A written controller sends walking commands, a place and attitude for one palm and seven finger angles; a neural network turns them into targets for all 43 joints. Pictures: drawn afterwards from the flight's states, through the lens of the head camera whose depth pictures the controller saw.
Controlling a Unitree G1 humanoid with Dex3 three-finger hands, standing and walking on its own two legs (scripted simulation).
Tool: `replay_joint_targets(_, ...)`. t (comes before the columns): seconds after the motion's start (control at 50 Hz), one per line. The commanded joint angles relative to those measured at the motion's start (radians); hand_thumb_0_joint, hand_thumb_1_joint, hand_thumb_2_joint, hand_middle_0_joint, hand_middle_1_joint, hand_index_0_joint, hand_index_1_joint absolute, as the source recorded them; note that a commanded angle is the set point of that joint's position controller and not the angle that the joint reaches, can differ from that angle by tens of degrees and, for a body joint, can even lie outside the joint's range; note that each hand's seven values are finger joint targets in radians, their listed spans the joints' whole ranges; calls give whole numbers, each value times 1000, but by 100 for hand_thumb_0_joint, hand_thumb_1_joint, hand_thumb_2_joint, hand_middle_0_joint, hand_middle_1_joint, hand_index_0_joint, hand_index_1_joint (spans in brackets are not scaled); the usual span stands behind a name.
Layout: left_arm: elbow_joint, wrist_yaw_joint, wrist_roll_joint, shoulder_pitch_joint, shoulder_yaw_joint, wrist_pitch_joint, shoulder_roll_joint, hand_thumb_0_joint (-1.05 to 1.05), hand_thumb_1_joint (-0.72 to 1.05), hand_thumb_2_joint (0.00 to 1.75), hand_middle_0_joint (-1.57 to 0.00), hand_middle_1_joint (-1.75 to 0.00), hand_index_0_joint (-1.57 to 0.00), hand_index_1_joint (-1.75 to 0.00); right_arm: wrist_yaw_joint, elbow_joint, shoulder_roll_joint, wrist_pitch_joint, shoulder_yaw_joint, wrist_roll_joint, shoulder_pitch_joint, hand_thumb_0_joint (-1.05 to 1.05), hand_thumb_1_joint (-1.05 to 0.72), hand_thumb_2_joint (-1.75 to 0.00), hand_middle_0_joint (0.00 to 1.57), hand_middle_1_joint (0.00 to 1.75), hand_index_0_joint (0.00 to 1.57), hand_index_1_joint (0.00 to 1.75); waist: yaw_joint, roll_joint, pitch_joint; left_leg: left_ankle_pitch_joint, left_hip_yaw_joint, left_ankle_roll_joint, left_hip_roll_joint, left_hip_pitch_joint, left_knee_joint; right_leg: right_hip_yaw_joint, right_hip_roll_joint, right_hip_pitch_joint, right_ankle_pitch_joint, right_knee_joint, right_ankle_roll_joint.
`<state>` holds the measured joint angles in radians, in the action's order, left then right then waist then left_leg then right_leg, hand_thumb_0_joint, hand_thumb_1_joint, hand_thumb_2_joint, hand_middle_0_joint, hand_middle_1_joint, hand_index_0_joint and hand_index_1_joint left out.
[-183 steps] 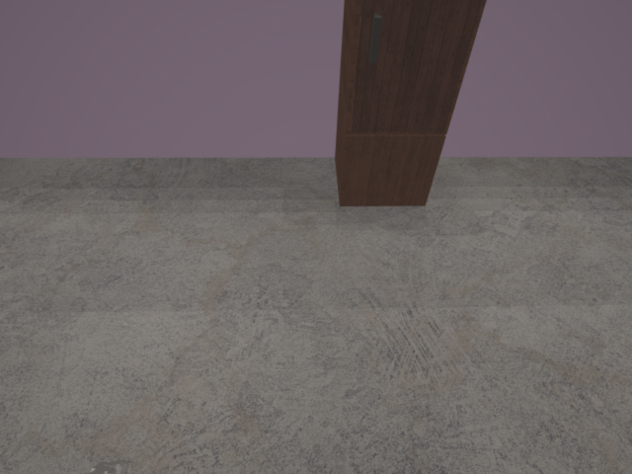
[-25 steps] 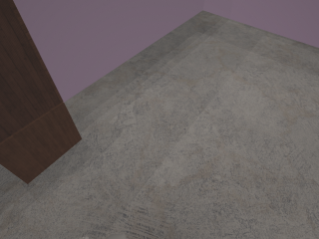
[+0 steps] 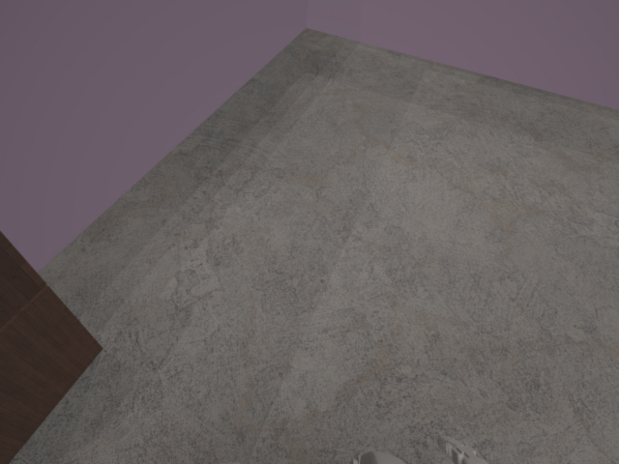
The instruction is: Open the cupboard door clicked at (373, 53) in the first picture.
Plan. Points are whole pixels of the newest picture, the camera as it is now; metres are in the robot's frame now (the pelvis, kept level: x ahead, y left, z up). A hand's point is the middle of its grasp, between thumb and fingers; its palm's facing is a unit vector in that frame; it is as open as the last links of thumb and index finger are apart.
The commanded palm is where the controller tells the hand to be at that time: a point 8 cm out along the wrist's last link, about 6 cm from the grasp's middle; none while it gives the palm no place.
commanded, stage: walk to a spot facing it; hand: left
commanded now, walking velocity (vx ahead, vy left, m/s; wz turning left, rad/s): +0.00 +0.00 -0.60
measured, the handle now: out of the picture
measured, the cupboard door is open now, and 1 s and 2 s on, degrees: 0 0 0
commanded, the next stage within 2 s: turn to face it in 0.34 s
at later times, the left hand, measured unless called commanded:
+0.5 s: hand (242, 413) +0.21 +0.12 -0.14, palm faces -0.27 -0.92 -0.27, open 7.4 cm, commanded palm none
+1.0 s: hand out of the picture +0.13 +0.19 -0.16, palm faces -0.05 -0.97 -0.25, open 7.4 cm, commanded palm none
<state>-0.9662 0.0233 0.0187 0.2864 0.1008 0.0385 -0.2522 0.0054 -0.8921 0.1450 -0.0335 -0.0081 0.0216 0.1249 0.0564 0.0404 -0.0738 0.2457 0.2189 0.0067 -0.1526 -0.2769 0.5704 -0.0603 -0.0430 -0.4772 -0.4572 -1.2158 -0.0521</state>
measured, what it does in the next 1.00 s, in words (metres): steps on the spot: right foot, then left foot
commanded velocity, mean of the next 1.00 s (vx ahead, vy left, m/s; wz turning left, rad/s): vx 0.00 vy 0.00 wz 0.11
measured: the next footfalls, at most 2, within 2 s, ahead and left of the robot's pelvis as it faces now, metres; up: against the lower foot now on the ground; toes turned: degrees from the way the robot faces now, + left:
right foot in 0.24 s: +0.09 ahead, -0.14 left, +0.00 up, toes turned -17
left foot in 0.68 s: +0.12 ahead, +0.09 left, +0.00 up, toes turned -10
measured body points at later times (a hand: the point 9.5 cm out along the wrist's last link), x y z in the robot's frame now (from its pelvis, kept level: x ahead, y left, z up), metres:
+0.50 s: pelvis +0.04 -0.04 +0.00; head +0.07 -0.07 +0.45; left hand +0.22 +0.17 -0.12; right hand +0.01 -0.30 -0.15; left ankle +0.07 +0.12 -0.66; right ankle +0.05 -0.13 -0.73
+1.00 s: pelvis +0.03 -0.01 +0.01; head +0.09 -0.01 +0.46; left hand +0.13 +0.24 -0.14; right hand +0.03 -0.25 -0.14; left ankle +0.08 +0.09 -0.73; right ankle -0.02 -0.16 -0.68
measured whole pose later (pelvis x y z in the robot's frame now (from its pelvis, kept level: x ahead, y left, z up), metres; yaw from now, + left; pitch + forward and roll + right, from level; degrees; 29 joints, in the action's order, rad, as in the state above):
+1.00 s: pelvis +0.03 -0.01 +0.01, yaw -5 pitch +2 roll -2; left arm -0.97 -0.02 0.01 0.17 0.08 0.05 -0.22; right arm 0.01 -0.98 0.18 0.03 -0.05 0.02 0.25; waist -0.03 -0.02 -0.08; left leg 0.17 -0.08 -0.03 0.02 -0.32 0.45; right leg 0.01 -0.02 -0.37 -0.47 -0.86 -0.08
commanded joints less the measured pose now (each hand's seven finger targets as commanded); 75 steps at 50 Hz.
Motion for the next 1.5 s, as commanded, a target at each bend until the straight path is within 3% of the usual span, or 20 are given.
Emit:
replay_joint_targets(0.0, 100, 12, -2, -3, 7, 11, -8, 0, 90, 90, -20, -30, -20, -30, 18, 29, 206, -1, -66, 1, 47, 0, -90, -90, 20, 30, 20, 30, -39, -276, 55, -196, -72, -93, -228, 23, -281, -10, -53, -24, 62, 124, -12)
replay_joint_targets(0.14, 159, 8, 6, -118, 1, -1, 2, 0, 90, 90, -20, -30, -20, -30, 7, 14, 244, 17, -102, 9, 100, 0, -90, -90, 20, 30, 20, 30, -79, -227, 93, -235, -23, -97, -267, 117, -190, -55, -29, 65, 104, 455, 1)
replay_joint_targets(0.2, 134, -3, 8, -12, 12, -26, -65, 0, 90, 90, -20, -30, -20, -30, -2, 19, 239, 30, -101, 4, 120, 0, -90, -90, 20, 30, 20, 30, -14, -69, 171, -214, 66, 4, -208, 30, 117, -33, -20, 350, 299, 737, 45)
replay_joint_targets(0.22, 124, -19, 21, 49, 33, -44, -202, 0, 90, 90, -20, -30, -20, -30, -12, 55, 157, 38, -80, -2, 131, 0, -90, -90, 20, 30, 20, 30, 23, 279, 183, 268, 92, 72, -63, -270, 386, 345, -273, 519, 546, 850, 141)
replay_joint_targets(0.24, 112, -33, 0, 85, 46, -36, -274, 0, 90, 90, -20, -30, -20, -30, -2, 91, 150, 47, -69, -3, 78, 0, -90, -90, 20, 30, 20, 30, 47, 321, 199, 435, -64, 84, 9, -366, 572, 482, -394, 489, 819, 854, 238)
replay_joint_targets(0.34, 170, -44, -8, -143, 8, -29, -139, 0, 90, 90, -20, -30, -20, -30, 8, 34, 186, 68, -77, 3, 114, 0, -90, -90, 20, 30, 20, 30, -64, 118, 140, 120, -184, 93, -8, -292, 621, 252, -191, 313, 599, 863, 182)
replay_joint_targets(0.56, 90, -52, 11, -98, -26, -44, -90, 0, 90, 90, -20, -30, -20, -30, 9, -33, 114, 56, -37, -10, 142, 0, -90, -90, 20, 30, 20, 30, -56, 81, 152, 157, -183, 49, 66, -91, 209, 225, -187, 304, 434, 904, 218)
replay_joint_targets(0.62, 59, -56, -4, -121, -34, -39, -78, 0, 90, 90, -20, -30, -20, -30, 7, -81, 107, 44, -29, -12, 205, 0, -90, -90, 20, 30, 20, 30, -82, 76, 111, -38, -170, 37, 78, 82, -76, 149, -160, 229, 331, 844, 148)
replay_joint_targets(0.68, 63, -51, -14, -73, -41, -19, -5, 0, 90, 90, -20, -30, -20, -30, 7, -55, 230, 41, -49, 2, 156, 0, -90, -90, 20, 30, 20, 30, -42, -280, 10, -149, -498, -98, -165, -44, -289, -11, -5, 151, 93, 630, 18)
replay_joint_targets(0.72, 63, -50, -3, -117, -31, -11, -23, 0, 90, 90, -20, -30, -20, -30, 17, -51, 225, 43, -53, 7, 123, 0, -90, -90, 20, 30, 20, 30, -54, -357, -48, -139, -572, -159, -167, -114, -374, 9, 5, 111, -24, 395, 10)
replay_joint_targets(0.84, 74, -40, -7, -152, -20, -19, -6, 0, 90, 90, -20, -30, -20, -30, 25, -50, 232, 39, -78, 3, 188, 0, -90, -90, 20, 30, 20, 30, -88, -156, 119, -458, -498, -179, -89, 181, -228, 59, 8, -34, -6, 249, -14)
replay_joint_targets(0.94, 95, -45, -16, -179, -19, -19, -2, 0, 90, 90, -20, -30, -20, -30, 19, -43, 255, 49, -99, 3, 209, 0, -90, -90, 20, 30, 20, 30, -117, -202, 185, -507, -572, -190, -78, 236, -194, 67, 31, 11, -33, 386, -25)
replay_joint_targets(1.04, 81, -50, -23, -79, -11, -14, -33, 0, 90, 90, -20, -30, -20, -30, 6, -2, 273, 66, -114, 3, 119, 0, -90, -90, 20, 30, 20, 30, -72, -221, 193, -332, -610, -140, -9, 82, -197, 43, 67, 230, 77, 638, -6)
replay_joint_targets(1.08, 62, -58, -16, 9, 4, -21, -90, 0, 90, 90, -20, -30, -20, -30, -1, 22, 239, 74, -115, -8, 79, 0, -90, -90, 20, 30, 20, 30, -23, -117, 189, -66, -552, -54, 74, -152, -117, 88, -20, 490, 198, 889, 24)
replay_joint_targets(1.1, 70, -66, 3, 19, 22, -29, -190, 0, 90, 90, -20, -30, -20, -30, -7, 42, 169, 76, -105, -13, 86, 0, -90, -90, 20, 30, 20, 30, -11, 191, 163, 180, -358, 26, 204, -355, 124, 350, -291, 576, 73, 1013, 111)
replay_joint_targets(1.12, 100, -67, 3, -40, 18, -25, -228, 0, 90, 90, -20, -30, -20, -30, -5, 62, 190, 76, -110, 0, 56, 0, -90, -90, 20, 30, 20, 30, -11, 251, 111, 328, -282, 46, 218, -387, 371, 472, -463, 401, 149, 1022, 193)
replay_joint_targets(1.14, 124, -69, 0, -109, 5, -23, -191, 0, 90, 90, -20, -30, -20, -30, -11, 58, 213, 82, -115, 6, 50, 0, -90, -90, 20, 30, 20, 30, -44, 133, 56, 280, -318, 29, 170, -339, 508, 369, -429, 258, 124, 1015, 205)
replay_joint_targets(1.22, 137, -60, 0, -179, -23, -43, -95, 0, 90, 90, -20, -30, -20, -30, -32, -1, 186, 96, -107, 4, 109, 0, -90, -90, 20, 30, 20, 30, -107, 129, -23, 106, -238, 63, 127, -342, 644, 90, -244, 254, 413, 918, 132)
replay_joint_targets(1.42, 109, -56, 13, -10, -6, -36, -176, 0, 90, 90, -20, -30, -20, -30, -39, 74, 171, 86, -76, -8, -78, 0, -90, -90, 20, 30, 20, 30, -5, 183, 52, 188, -116, 71, 114, -203, 261, -6, -310, 407, 696, 800, 161)
replay_joint_targets(1.48, 110, -54, 10, -30, 5, -31, -197, 0, 90, 90, -20, -30, -20, -30, -35, 67, 184, 71, -75, -9, -16, 0, -90, -90, 20, 30, 20, 30, -33, 190, 117, 110, -80, 49, 129, -77, 63, -59, -314, 427, 741, 694, 127)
